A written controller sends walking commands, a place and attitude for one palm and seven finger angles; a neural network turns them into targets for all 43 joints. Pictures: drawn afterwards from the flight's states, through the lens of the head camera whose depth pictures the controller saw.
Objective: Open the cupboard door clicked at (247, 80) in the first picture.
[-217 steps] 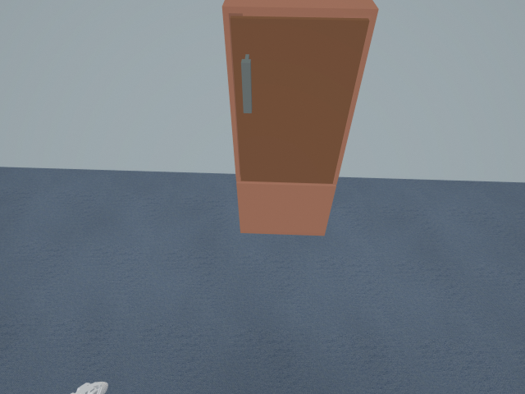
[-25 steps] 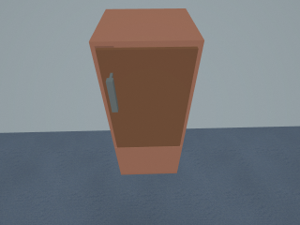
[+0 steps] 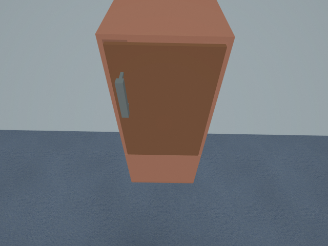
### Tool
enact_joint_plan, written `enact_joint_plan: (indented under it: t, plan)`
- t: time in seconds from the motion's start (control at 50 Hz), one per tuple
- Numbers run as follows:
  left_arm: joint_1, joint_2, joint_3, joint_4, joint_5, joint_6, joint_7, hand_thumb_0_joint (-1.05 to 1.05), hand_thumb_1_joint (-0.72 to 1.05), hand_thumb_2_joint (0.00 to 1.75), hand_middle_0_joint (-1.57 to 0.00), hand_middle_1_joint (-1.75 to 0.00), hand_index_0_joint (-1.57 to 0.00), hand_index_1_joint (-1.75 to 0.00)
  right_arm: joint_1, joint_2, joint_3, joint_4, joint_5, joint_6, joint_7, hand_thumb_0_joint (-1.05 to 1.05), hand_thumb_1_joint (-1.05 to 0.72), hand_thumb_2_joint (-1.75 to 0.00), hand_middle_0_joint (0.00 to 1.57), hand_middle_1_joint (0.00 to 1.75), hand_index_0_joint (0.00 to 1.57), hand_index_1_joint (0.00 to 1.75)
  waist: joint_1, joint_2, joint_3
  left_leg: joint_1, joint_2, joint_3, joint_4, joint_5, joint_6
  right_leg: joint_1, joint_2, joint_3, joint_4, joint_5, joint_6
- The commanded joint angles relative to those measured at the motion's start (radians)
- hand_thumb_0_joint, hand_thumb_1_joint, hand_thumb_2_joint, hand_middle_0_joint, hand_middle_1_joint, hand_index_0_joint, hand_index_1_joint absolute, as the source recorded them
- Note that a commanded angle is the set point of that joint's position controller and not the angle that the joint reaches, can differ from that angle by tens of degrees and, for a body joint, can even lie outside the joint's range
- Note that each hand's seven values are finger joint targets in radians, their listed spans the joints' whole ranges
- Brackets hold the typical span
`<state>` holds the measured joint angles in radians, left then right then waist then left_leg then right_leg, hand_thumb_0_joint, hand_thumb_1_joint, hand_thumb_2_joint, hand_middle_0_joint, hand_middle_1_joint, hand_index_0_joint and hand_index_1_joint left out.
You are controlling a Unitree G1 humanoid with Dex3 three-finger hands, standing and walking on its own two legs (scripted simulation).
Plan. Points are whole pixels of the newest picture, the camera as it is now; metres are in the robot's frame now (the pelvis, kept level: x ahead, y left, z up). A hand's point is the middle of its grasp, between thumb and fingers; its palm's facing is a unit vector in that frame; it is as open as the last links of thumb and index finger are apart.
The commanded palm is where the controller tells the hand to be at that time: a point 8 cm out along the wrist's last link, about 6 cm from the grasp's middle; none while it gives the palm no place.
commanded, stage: come to a stop and stand still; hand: left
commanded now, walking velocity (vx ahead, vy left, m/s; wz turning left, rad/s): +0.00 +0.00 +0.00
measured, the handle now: (123, 95) +0.57 +0.18 +0.02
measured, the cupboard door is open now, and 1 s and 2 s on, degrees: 0 0 0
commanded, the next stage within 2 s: look again from close up in 0.34 s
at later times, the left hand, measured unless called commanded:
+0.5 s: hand out of the picture -0.01 +0.16 -0.18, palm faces +0.02 -0.98 -0.19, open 7.4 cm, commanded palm none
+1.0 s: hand out of the picture -0.03 +0.23 -0.19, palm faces +0.02 -0.98 -0.19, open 7.4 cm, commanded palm none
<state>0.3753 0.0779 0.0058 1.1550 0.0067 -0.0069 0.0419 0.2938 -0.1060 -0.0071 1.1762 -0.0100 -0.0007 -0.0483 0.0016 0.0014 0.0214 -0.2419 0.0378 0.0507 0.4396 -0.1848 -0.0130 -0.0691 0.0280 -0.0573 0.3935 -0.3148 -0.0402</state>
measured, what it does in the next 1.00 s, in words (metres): shifts its weight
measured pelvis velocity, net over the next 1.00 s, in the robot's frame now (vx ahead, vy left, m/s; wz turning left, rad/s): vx -0.03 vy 0.05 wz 0.00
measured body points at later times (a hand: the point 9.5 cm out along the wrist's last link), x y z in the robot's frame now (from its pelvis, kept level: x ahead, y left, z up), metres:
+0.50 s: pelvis +0.01 +0.01 +0.00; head +0.02 +0.00 +0.45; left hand -0.01 +0.22 -0.16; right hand +0.01 -0.22 -0.16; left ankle +0.03 +0.13 -0.74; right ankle -0.06 -0.09 -0.74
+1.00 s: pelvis -0.03 +0.05 -0.01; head -0.02 +0.07 +0.44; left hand -0.03 +0.28 -0.17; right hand +0.00 -0.18 -0.15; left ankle +0.03 +0.13 -0.74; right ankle -0.06 -0.09 -0.74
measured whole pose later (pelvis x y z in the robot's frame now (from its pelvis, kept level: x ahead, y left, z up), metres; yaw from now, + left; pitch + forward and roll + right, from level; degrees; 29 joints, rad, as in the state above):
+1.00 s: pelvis -0.03 +0.05 -0.01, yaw +0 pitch +0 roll -1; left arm 0.34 0.20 0.01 1.02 0.02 0.01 0.03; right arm 0.27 -0.16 0.00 1.02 -0.02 0.00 -0.01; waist 0.00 -0.03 0.00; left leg -0.33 -0.02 0.05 0.51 -0.17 0.06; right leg -0.17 -0.03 -0.04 0.50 -0.32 0.01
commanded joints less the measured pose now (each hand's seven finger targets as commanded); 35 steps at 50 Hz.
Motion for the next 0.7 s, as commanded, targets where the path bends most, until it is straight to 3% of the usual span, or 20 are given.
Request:
enact_joint_plan:
  t: [0.0,0.24,0.4,0.42,0.44,0.46,0.5,0.52,0.54,0.58,0.62,0.68]
  plan:
    - [0.102,0.074,0.007,-0.012,0.003,-0.009,0.009,0.0,0.9,0.9,-0.2,-0.3,-0.2,-0.3,0.07,-0.069,-0.01,-0.018,0.003,-0.015,-0.007,0.0,-0.9,-0.9,0.2,0.3,0.2,0.3,-0.002,-0.023,0.066,0.096,0.08,-0.068,-0.042,0.206,0.035,-0.123,-0.127,0.094,-0.09,0.273,0.014]
    - [0.074,0.119,0.011,-0.026,0.004,-0.007,0.01,0.0,0.9,0.9,-0.2,-0.3,-0.2,-0.3,0.035,-0.105,-0.005,-0.032,0.002,-0.018,-0.004,0.0,-0.9,-0.9,0.2,0.3,0.2,0.3,0.004,-0.02,0.046,0.118,0.078,-0.063,-0.042,0.253,0.034,-0.072,-0.139,0.082,-0.085,0.351,0.018]
    - [0.055,0.127,0.011,-0.034,0.003,-0.005,0.009,0.0,0.9,0.9,-0.2,-0.3,-0.2,-0.3,0.028,-0.115,-0.002,-0.033,0.0,-0.016,-0.003,0.0,-0.9,-0.9,0.2,0.3,0.2,0.3,0.003,-0.016,0.067,0.111,0.074,-0.067,-0.054,0.23,0.034,-0.074,-0.139,0.081,-0.098,0.315,0.017]
    - [0.11,0.157,0.004,-0.034,0.025,-0.048,0.043,0.0,0.9,0.9,-0.2,-0.3,-0.2,-0.3,-0.083,-0.14,0.001,-0.126,0.007,-0.034,0.019,0.0,-0.9,-0.9,0.2,0.3,0.2,0.3,0.041,-0.067,0.118,-0.007,0.05,-0.019,0.2,0.172,0.013,-0.154,-0.2,0.183,-0.103,0.782,0.074]
    - [0.07,0.193,0.016,-0.061,0.027,-0.062,0.042,0.0,0.9,0.9,-0.2,-0.3,-0.2,-0.3,-0.059,-0.109,0.005,-0.18,0.0,-0.027,0.027,0.0,-0.9,-0.9,0.2,0.3,0.2,0.3,-0.019,-0.052,0.123,-0.07,0.013,-0.011,0.183,-0.02,0.013,-0.082,-0.243,0.148,-0.026,1.053,0.049]
    - [0.055,0.195,0.014,-0.086,0.021,-0.059,0.034,0.0,0.9,0.9,-0.2,-0.3,-0.2,-0.3,0.021,-0.074,-0.001,-0.153,-0.007,-0.029,0.02,0.0,-0.9,-0.9,0.2,0.3,0.2,0.3,-0.037,-0.074,0.038,-0.027,-0.002,0.004,0.127,-0.062,0.039,-0.022,-0.237,0.118,0.059,1.135,0.022]
    - [0.035,0.167,0.007,-0.106,0.007,-0.054,0.029,0.0,0.9,0.9,-0.2,-0.3,-0.2,-0.3,0.067,-0.112,-0.008,-0.149,-0.006,-0.034,0.017,0.0,-0.9,-0.9,0.2,0.3,0.2,0.3,-0.037,-0.132,-0.103,0.03,0.02,-0.036,0.104,0.093,0.05,0.018,-0.178,0.076,0.109,0.876,-0.006]
    - [0.041,0.161,0.01,-0.119,0.006,-0.05,0.027,0.0,0.9,0.9,-0.2,-0.3,-0.2,-0.3,0.059,-0.124,-0.01,-0.158,-0.002,-0.036,0.015,0.0,-0.9,-0.9,0.2,0.3,0.2,0.3,-0.024,-0.114,-0.135,0.048,0.036,-0.051,0.105,0.177,0.056,0.014,-0.161,0.083,0.104,0.75,-0.005]
    - [0.043,0.161,0.011,-0.131,0.011,-0.042,0.027,0.0,0.9,0.9,-0.2,-0.3,-0.2,-0.3,0.057,-0.138,-0.011,-0.164,-0.003,-0.039,0.015,0.0,-0.9,-0.9,0.2,0.3,0.2,0.3,-0.017,-0.062,-0.103,0.052,0.05,-0.056,0.116,0.261,0.059,-0.017,-0.145,0.075,0.106,0.637,-0.005]
    - [0.041,0.158,0.012,-0.138,0.01,-0.026,0.023,0.0,0.9,0.9,-0.2,-0.3,-0.2,-0.3,0.026,-0.136,-0.009,-0.172,-0.002,-0.033,0.012,0.0,-0.9,-0.9,0.2,0.3,0.2,0.3,-0.004,0.015,-0.03,0.031,0.059,-0.081,0.1,0.276,0.063,-0.093,-0.126,0.084,0.075,0.397,-0.009]
    - [0.037,0.159,0.011,-0.143,0.011,-0.015,0.018,0.0,0.9,0.9,-0.2,-0.3,-0.2,-0.3,0.008,-0.143,-0.011,-0.184,-0.002,-0.027,0.012,0.0,-0.9,-0.9,0.2,0.3,0.2,0.3,0.0,0.008,0.041,-0.011,0.061,-0.097,0.069,0.188,0.066,-0.145,-0.113,0.089,0.049,0.23,-0.01]
    - [0.034,0.161,0.009,-0.153,0.014,-0.005,0.011,0.0,0.9,0.9,-0.2,-0.3,-0.2,-0.3,0.009,-0.154,-0.013,-0.19,-0.005,-0.021,0.016,0.0,-0.9,-0.9,0.2,0.3,0.2,0.3,0.002,0.002,0.083,-0.055,0.06,-0.123,0.025,0.045,0.075,-0.177,-0.097,0.089,0.029,0.053,-0.01]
